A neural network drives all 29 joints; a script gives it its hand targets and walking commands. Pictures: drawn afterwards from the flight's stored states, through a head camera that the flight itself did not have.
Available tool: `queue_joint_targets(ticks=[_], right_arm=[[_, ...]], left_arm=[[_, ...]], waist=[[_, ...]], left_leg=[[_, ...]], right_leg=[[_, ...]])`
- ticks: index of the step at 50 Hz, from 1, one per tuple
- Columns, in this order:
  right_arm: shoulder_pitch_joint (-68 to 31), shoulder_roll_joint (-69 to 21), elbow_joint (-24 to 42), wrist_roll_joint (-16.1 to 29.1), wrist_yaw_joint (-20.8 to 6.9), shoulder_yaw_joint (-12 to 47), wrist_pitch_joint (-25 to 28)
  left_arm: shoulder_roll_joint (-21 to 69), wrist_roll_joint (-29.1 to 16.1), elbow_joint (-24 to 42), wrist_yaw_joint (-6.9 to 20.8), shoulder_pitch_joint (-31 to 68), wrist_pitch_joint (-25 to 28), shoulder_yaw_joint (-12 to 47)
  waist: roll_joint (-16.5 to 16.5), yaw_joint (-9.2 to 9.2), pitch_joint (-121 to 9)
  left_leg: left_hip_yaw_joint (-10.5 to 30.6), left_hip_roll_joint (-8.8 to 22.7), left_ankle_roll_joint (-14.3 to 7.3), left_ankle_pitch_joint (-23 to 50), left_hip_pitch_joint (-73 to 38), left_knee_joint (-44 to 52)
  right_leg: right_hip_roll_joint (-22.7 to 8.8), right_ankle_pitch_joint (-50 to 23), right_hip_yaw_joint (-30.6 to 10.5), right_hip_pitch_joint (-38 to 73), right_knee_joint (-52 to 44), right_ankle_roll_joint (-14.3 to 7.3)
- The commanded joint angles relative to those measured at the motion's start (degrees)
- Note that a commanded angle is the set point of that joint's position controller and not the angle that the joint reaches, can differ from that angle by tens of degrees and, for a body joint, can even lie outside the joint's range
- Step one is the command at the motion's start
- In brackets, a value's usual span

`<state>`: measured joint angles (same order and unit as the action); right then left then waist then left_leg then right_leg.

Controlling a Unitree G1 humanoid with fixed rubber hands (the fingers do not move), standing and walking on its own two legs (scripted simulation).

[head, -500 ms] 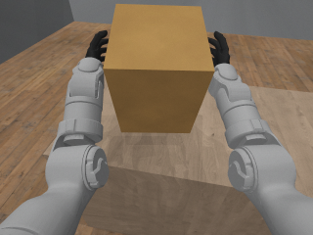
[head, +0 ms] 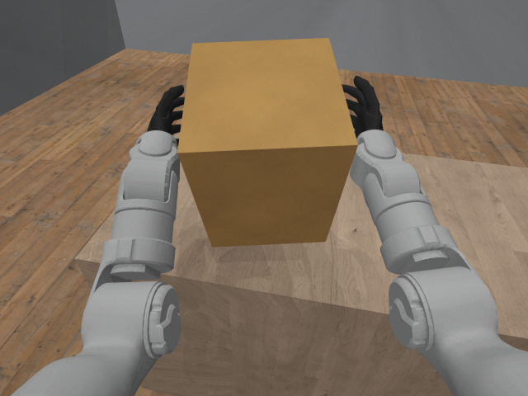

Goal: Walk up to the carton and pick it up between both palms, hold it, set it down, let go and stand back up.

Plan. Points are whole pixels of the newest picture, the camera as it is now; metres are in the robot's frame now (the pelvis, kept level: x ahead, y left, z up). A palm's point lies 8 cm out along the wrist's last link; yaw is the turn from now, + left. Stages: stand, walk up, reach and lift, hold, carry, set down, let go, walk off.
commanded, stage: set down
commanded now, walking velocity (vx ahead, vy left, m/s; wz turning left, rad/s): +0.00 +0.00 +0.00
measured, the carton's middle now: (265, 151) +0.43 -0.02 +0.20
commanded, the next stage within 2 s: none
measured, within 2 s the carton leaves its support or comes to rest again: neither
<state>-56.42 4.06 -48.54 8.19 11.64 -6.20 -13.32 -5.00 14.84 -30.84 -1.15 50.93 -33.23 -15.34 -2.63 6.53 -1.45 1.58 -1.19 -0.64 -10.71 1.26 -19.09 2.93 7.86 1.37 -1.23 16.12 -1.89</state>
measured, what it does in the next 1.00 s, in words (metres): shifts its weight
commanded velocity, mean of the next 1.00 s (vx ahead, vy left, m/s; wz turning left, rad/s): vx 0.00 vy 0.00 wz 0.00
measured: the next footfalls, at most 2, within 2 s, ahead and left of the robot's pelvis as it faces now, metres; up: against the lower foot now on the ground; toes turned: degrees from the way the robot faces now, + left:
left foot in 1.10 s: +0.17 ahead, +0.09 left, +0.00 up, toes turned -17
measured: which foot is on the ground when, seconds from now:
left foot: down 0.00-0.98, up 1.00-1.00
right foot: down 0.00-1.00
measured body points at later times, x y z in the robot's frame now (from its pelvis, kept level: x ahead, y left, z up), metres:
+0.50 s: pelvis -0.01 +0.00 +0.00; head -0.02 +0.02 +0.45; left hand +0.45 +0.10 +0.22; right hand +0.42 -0.19 +0.24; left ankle +0.00 +0.11 -0.75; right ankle +0.02 -0.09 -0.75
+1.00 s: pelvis +0.08 -0.01 +0.01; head +0.09 +0.02 +0.46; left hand +0.51 +0.09 +0.14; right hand +0.49 -0.20 +0.19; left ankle +0.02 +0.11 -0.73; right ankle +0.03 -0.09 -0.74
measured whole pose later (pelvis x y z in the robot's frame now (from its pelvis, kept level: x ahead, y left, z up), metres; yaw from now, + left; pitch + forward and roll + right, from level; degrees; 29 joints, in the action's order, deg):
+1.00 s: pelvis +0.08 -0.01 +0.01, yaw -2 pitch +15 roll +1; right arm -45.3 0.7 -44.8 -8.7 1.4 -18.5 -0.6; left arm -1.0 7.7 -33.4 -11.3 40.1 -23.2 -6.0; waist -3.2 6.7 -16.8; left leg -0.8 -0.8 1.3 -7.5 22.1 -20.2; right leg 2.6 0.4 1.5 -15.5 3.9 -4.1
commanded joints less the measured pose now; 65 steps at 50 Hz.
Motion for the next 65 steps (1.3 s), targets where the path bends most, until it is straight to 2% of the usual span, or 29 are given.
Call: queue_joint_targets(ticks=[1, 4, 7, 15, 19, 21, 24, 28, 32, 34, 37, 38, 39, 40, 43, 44, 45, 46, 47, 48, 49, 51, 52, 54, 56, 57, 58, 60, 65], right_arm=[[-38.8, -26.3, -4.7, -9.0, -13.0, -5.6, 5.6], [-34.1, -19.6, -11.2, -11.0, -14.4, -14.0, 0.5], [-38.5, -19.8, -4.1, -10.5, -15.2, -13.2, -1.2], [-54.0, -26.2, 10.8, -13.0, -14.6, -9.3, 10.6], [-60.7, -36.5, 15.8, -18.2, -16.3, -8.5, 16.3], [-53.9, -37.6, 10.1, -19.0, -18.0, -7.4, 16.7], [-40.0, -33.1, -4.7, -18.7, -17.0, -7.6, 11.4], [-29.5, -25.7, -12.4, -14.8, -16.0, -9.0, 3.0], [-29.8, -22.9, -6.3, -10.3, -14.9, -6.9, 0.4], [-29.8, -23.0, -0.7, -7.9, -14.0, -3.9, 2.3], [-34.6, -23.8, 4.6, -8.8, -14.1, -1.7, 7.6], [-36.4, -26.8, 7.6, -11.2, -14.7, -0.3, 9.9], [-38.6, -28.0, 7.9, -12.7, -15.7, -0.4, 13.8], [-38.1, -32.3, 12.8, -11.6, -16.9, 3.7, 18.3], [-29.4, -38.8, 14.6, -12.9, -17.8, 9.9, 22.4], [-24.9, -41.5, 15.1, -12.5, -17.6, 13.1, 22.9], [-24.6, -40.4, 15.2, -15.2, -16.6, 12.0, 21.8], [-24.2, -42.7, 18.2, -18.0, -14.7, 11.9, 19.6], [-27.4, -45.1, 25.8, -21.8, -12.0, 11.6, 17.1], [-29.1, -42.1, 23.6, -19.4, -11.9, 12.0, 16.2], [-29.5, -39.0, 22.4, -14.7, -11.2, 13.6, 15.2], [-31.8, -37.7, 17.3, -9.1, -11.3, 17.0, 11.1], [-23.9, -37.9, 14.4, -7.3, -11.7, 18.4, 9.3], [-16.3, -32.3, -3.5, -8.3, -13.3, 9.0, 4.4], [-15.2, -25.6, -6.7, -10.9, -14.0, -1.7, 3.4], [-13.4, -25.7, -3.2, -12.4, -13.5, -3.3, 4.2], [-13.1, -28.2, -1.0, -13.7, -13.3, -3.6, 5.2], [-19.6, -31.1, -0.9, -13.1, -13.2, 0.0, 6.9], [-25.9, -34.1, 4.1, -16.3, -13.9, -0.7, 14.4]], left_arm=[[28.4, -1.7, -10.4, 6.1, 47.3, 8.8, 4.9], [19.9, 7.6, -24.6, 10.9, 32.3, 3.1, -10.2], [15.0, 12.1, -22.8, 11.8, 33.9, 1.8, -16.3], [28.8, -4.8, -8.8, 4.7, 55.0, 13.2, 7.1], [37.1, -11.8, -6.5, 0.4, 67.9, 21.1, 15.0], [37.6, -9.1, -6.5, -1.6, 62.9, 22.7, 13.2], [26.9, -0.5, -15.1, 0.6, 50.4, 20.1, 0.6], [18.7, 9.9, -20.8, 7.1, 32.4, 10.3, -12.3], [21.5, 8.4, -14.3, 10.6, 27.6, 4.0, -6.6], [23.2, 5.7, -7.5, 11.0, 25.9, 3.8, -2.3], [29.8, -1.1, 3.5, 7.8, 33.1, 6.2, 7.2], [35.1, -4.7, 10.8, 6.1, 38.2, 8.6, 15.1], [41.1, -9.5, 17.2, 3.6, 42.0, 11.3, 23.9], [47.1, -13.7, 25.4, 0.7, 43.8, 14.3, 32.1], [47.4, -20.4, 30.2, -4.7, 45.1, 20.0, 42.9], [45.3, -20.6, 30.9, -5.8, 41.0, 21.0, 42.6], [41.9, -18.2, 24.7, -5.7, 41.0, 20.4, 39.4], [38.9, -15.5, 20.6, -4.8, 38.5, 17.7, 35.2], [36.4, -11.4, 19.7, -2.6, 35.3, 14.7, 28.1], [34.8, -7.7, 20.0, -1.0, 29.2, 13.3, 22.3], [34.7, -6.5, 17.8, 1.7, 28.7, 12.9, 21.5], [32.6, -0.9, 12.3, 6.7, 28.5, 10.9, 14.8], [34.6, -1.2, 17.4, 7.5, 22.4, 8.5, 16.8], [27.6, 9.0, 4.5, 10.3, 21.3, 4.9, 2.8], [27.5, 6.6, -5.3, 11.7, 23.4, 7.1, 0.3], [26.4, 7.0, -5.5, 14.2, 24.1, 9.6, -1.4], [27.6, 7.5, -7.1, 14.8, 23.2, 10.6, -1.8], [30.5, 6.8, 2.7, 11.8, 26.6, 11.7, 0.0], [36.3, 3.6, 3.7, 8.5, 29.3, 16.9, 4.2]], waist=[[3.1, -0.21, -8.2], [0.1, -3.43, 11.4], [-2.6, -9.13, 3.5], [4.0, -0.47, -34.8], [3.8, -1.31, -56.7], [5.3, -4.78, -56.2], [1.6, -5.2, -40.7], [-0.7, -5.09, -2.9], [1.7, -2.49, -1.6], [3.7, -0.91, -10.1], [6.4, 2.11, -28.4], [10.3, 2.14, -36.0], [14.0, 1.8, -43.2], [17.2, -0.97, -55.1], [17.5, -2.45, -70.7], [14.2, -4.15, -70.8], [7.9, -1.98, -68.4], [-1.0, -0.58, -60.8], [-5.8, 1.29, -51.3], [-2.9, -0.77, -47.5], [-1.5, 1.97, -42.7], [2.5, 0.74, -33.3], [6.4, 0.95, -28.4], [3.9, -3.63, -16.9], [-0.1, -0.9, -7.8], [-8.8, 0.37, -7.8], [-8.9, -0.77, -3.9], [-1.2, -3.26, -8.5], [2.0, -4.71, -25.8]], left_leg=[[-1.4, 1.4, 0.0, -6.7, 2.3, 6.4], [-4.5, 0.8, -4.4, -18.3, 12.4, 13.0], [-5.3, 0.2, -5.0, -13.8, 9.0, 11.5], [-4.3, 1.3, 1.0, 6.8, -4.1, 3.3], [-4.8, 1.5, 0.5, -5.6, 1.0, 3.6], [-5.1, 1.9, 0.8, -2.6, 0.6, 3.2], [-5.7, 0.7, -0.2, 6.1, -0.2, 3.4], [-6.2, -0.7, -2.4, -0.1, 9.2, 10.5], [-4.9, 0.4, -0.5, 8.7, 2.6, 7.9], [-4.7, 0.5, 1.7, 22.3, -1.7, 4.2], [-1.3, 2.9, 5.0, 43.6, -17.2, -3.5], [1.6, 6.3, 5.7, 61.5, -32.3, -9.2], [2.7, 10.2, 7.2, 76.3, -42.0, -13.4], [2.3, 12.3, 9.0, 85.9, -43.8, -17.0], [-0.2, 13.4, 11.1, 96.1, -38.3, -20.6], [-2.3, 11.3, 10.7, 95.1, -28.2, -21.5], [-5.1, 6.2, 9.5, 75.3, -2.4, -19.3], [-8.0, -0.5, 3.0, 38.8, 39.4, -8.0], [-3.9, -0.2, -5.0, 0.0, 65.4, 18.0], [-1.2, 4.5, -6.5, 7.5, 51.3, 26.9], [0.5, 2.8, -4.6, 19.6, 31.9, 19.6], [-0.9, -0.2, -1.5, 23.3, 12.6, 9.9], [1.1, 1.9, -1.3, 38.8, -7.7, 3.0], [-5.8, 1.6, -2.0, 24.8, -20.4, 4.1], [-5.9, 1.3, -1.7, -2.7, -12.8, 10.0], [-4.7, -2.5, -2.7, 4.7, -22.1, 1.5], [-4.4, -2.2, -2.9, 8.8, -19.5, 1.4], [-5.4, 0.7, 0.6, 13.5, -3.5, 6.5], [-4.2, 1.6, 0.9, 21.8, -18.4, 2.1]], right_leg=[[-2.8, 4.7, 2.7, -1.9, -3.0, 2.4], [-3.3, 20.0, 1.5, 0.9, -4.8, 3.1], [-4.9, 26.2, -2.0, 3.1, -7.0, 3.7], [-1.9, -9.0, 4.0, -1.0, 1.2, 4.2], [-3.1, 3.6, 3.8, -4.0, 1.8, 3.8], [-3.0, -0.3, 3.3, -3.1, 2.2, 3.2], [-3.4, -17.5, 1.6, 9.2, 2.9, 4.9], [-3.2, -15.9, 1.0, 13.8, 1.4, 6.6], [-1.6, -24.6, 2.5, 10.3, 0.9, 6.6], [-1.4, -38.4, 3.6, 11.6, 2.9, 6.9], [-0.2, -38.4, 7.2, 0.3, 5.1, 6.4], [-0.3, -27.0, 8.9, -16.2, 2.4, 5.2], [-0.6, -10.5, 7.8, -31.8, -8.0, -0.5], [-0.1, -7.1, 5.3, -38.4, -15.6, -8.7], [-0.1, -16.0, 1.6, -39.6, -19.9, -15.7], [-0.7, -30.2, -0.3, -26.9, -16.0, -16.6], [-4.4, -52.1, -3.2, 1.7, -6.8, -13.0], [-11.2, -83.3, -7.2, 38.7, 7.2, -6.0], [-21.7, -96.0, -9.3, 61.0, 16.5, 7.1], [-21.0, -84.5, -6.1, 53.8, 14.4, 12.9], [-12.8, -77.0, -0.8, 42.2, 16.2, 14.1], [-7.4, -67.4, 1.9, 33.6, 14.2, 12.5], [-4.3, -56.3, 4.6, 14.8, 11.2, 10.8], [-4.2, -19.1, 4.1, -3.5, -5.0, 5.1], [-3.9, 7.2, 5.8, -8.8, -7.0, 4.6], [-9.4, 23.0, 1.5, -23.3, -10.5, 2.3], [-8.3, 19.9, 1.7, -25.9, -10.4, 2.6], [-3.9, -34.7, 3.8, -2.7, 2.5, 8.7], [-2.2, -31.7, 4.9, -6.8, 3.3, 7.1]])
